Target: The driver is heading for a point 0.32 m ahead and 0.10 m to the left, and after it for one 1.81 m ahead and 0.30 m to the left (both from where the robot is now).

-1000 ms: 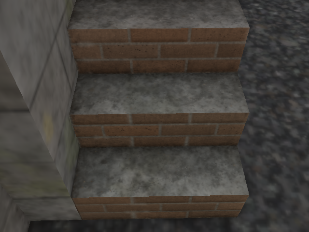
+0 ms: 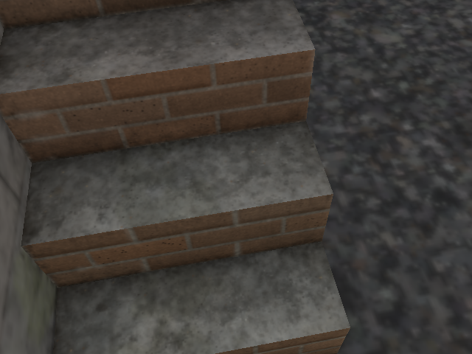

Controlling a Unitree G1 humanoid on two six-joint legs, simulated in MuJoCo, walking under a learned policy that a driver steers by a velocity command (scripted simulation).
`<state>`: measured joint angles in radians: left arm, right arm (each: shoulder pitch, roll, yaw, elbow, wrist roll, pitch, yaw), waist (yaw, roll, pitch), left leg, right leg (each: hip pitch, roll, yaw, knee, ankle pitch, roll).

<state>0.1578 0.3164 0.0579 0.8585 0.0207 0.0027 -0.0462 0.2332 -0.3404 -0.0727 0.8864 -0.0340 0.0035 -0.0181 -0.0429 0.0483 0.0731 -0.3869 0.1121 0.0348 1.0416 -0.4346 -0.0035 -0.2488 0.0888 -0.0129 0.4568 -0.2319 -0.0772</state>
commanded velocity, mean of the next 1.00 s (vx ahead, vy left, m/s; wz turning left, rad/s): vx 0.26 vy -0.02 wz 0.34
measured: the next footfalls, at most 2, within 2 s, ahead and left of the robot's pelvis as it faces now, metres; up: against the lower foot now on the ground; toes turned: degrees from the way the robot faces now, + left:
left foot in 0.38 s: +0.15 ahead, +0.04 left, +0.00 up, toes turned +9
right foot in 0.72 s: +0.25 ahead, -0.13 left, +0.00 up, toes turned +18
